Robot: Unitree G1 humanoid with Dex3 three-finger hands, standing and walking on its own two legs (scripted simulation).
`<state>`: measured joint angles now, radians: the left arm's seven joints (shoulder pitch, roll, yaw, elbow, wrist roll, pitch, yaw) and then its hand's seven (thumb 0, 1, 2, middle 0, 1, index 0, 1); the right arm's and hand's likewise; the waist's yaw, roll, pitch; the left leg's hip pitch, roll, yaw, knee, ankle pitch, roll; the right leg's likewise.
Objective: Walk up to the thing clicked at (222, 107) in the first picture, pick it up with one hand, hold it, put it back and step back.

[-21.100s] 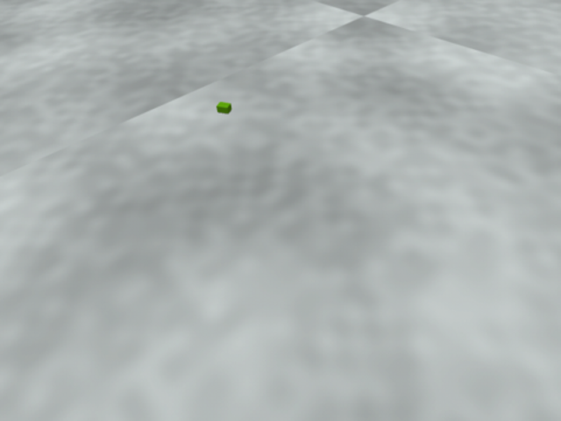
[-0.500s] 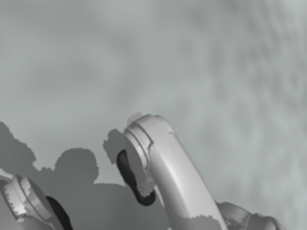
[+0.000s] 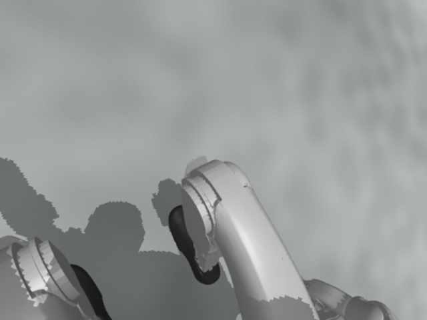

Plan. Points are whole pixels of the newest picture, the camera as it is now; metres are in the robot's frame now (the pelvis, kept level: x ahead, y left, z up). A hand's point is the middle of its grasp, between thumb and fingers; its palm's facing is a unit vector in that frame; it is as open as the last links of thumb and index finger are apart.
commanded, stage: settle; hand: left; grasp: from above
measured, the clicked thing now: out of the picture +0.45 +0.32 -0.27
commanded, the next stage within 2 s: lift in 0.38 s
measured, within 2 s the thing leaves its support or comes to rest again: neither
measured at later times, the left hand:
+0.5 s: hand out of the picture +0.44 +0.32 -0.15, palm faces +0.01 -0.45 -0.89, open 10.4 cm
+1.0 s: hand out of the picture +0.40 +0.33 -0.05, palm faces +0.05 -0.46 -0.89, open 10.5 cm
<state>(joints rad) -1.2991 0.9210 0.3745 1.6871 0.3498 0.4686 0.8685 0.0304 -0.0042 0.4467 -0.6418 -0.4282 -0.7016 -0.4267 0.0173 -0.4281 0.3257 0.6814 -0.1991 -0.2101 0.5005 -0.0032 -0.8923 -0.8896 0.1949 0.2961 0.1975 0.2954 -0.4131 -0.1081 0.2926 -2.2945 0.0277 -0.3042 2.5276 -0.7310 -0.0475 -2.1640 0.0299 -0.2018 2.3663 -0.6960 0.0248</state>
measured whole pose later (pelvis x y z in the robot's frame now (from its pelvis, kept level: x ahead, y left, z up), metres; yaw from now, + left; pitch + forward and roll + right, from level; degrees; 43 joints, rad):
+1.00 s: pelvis -0.01 -0.01 +0.06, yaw +7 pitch +34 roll -5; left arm -1.13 0.56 0.33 1.45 0.48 0.65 0.63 0.01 -0.02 0.53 -0.58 -0.54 -0.63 -0.54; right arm 0.12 -0.33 -0.01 0.90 -0.09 -0.16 0.36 0.00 -0.90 -0.89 0.20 0.30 0.20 0.30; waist -0.21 0.07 -0.11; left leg -2.20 0.07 -0.12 2.26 -0.67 -0.03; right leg -2.15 0.02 -0.06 2.21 -0.66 0.01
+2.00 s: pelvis +0.05 -0.02 +0.37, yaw +12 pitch +19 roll +0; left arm -0.79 0.21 0.08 1.20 0.42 0.87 0.57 0.01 -0.04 0.58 -0.51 -0.68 -0.56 -0.68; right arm 0.19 -0.27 -0.03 0.90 -0.01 -0.16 0.11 0.01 -0.89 -0.89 0.20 0.30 0.20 0.30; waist -0.09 0.06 -0.16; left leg -1.01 0.08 -0.02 1.14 -0.47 -0.05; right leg -0.99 0.01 -0.03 1.15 -0.49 -0.02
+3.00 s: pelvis +0.09 +0.00 +0.43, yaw +12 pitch +10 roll +0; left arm -0.75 0.13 0.02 1.16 0.42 0.96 0.57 -0.01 -0.01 0.54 -0.55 -0.60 -0.59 -0.62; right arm 0.18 -0.29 -0.03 0.87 -0.01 -0.10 0.13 0.01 -0.90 -0.90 0.20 0.30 0.20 0.30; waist -0.04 0.04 -0.13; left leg -0.56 0.05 0.02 0.76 -0.37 -0.03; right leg -0.56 -0.01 -0.01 0.78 -0.40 0.00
